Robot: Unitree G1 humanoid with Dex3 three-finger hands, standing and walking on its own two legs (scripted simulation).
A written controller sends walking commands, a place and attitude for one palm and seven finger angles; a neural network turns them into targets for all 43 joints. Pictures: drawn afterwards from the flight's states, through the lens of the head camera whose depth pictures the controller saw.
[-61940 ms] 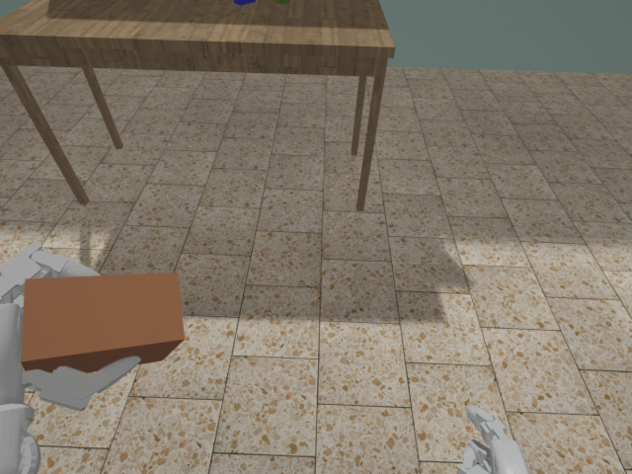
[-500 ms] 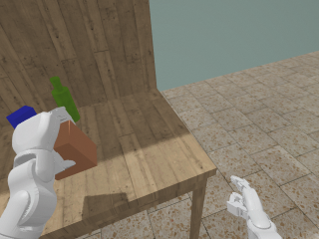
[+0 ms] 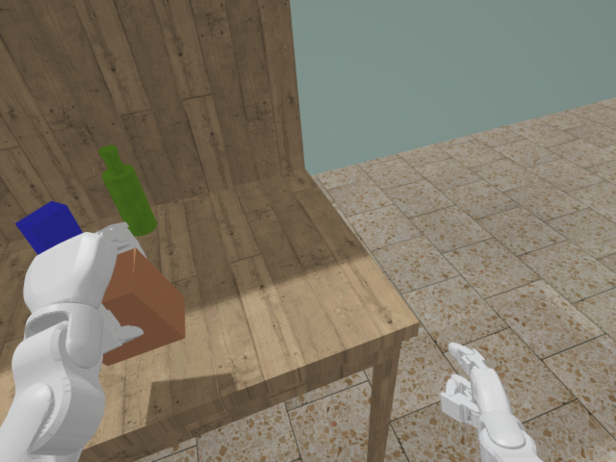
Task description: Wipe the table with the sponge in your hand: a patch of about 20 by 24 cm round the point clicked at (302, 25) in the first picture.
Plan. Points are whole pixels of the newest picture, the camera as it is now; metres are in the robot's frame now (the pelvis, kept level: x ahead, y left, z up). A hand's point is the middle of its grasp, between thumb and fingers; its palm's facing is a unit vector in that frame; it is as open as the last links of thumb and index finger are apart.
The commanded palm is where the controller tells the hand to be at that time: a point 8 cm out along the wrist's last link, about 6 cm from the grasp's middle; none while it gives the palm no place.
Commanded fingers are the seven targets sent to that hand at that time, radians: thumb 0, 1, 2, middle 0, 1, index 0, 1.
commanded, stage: bring the sponge back beside the body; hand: left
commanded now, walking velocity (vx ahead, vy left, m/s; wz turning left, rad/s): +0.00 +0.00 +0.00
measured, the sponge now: (130, 316) +0.23 +0.27 +0.11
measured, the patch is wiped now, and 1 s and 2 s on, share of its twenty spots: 1.00 1.00 1.00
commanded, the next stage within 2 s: step back with the hand held close in 1.12 s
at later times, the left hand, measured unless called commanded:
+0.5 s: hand (95, 308) +0.21 +0.28 +0.16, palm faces +0.26 -0.19 -0.95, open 10.2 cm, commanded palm +0.16 +0.28 +0.23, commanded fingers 0.00 0.10 1.30 -1.20 -1.60 -1.20 -1.60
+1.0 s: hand (85, 316) +0.19 +0.29 +0.16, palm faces +0.27 -0.18 -0.95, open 10.2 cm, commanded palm +0.15 +0.28 +0.23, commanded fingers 0.00 0.10 1.30 -1.20 -1.60 -1.20 -1.60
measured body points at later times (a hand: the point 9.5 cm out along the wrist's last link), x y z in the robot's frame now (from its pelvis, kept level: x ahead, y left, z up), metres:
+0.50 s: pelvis +0.00 +0.01 +0.00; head -0.05 -0.04 +0.44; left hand +0.19 +0.29 +0.21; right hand +0.27 -0.18 -0.04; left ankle +0.03 +0.12 -0.74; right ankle +0.03 -0.09 -0.74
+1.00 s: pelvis +0.00 +0.01 +0.00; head -0.06 -0.04 +0.44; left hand +0.17 +0.29 +0.21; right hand +0.27 -0.18 -0.04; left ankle +0.03 +0.12 -0.74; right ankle +0.03 -0.09 -0.74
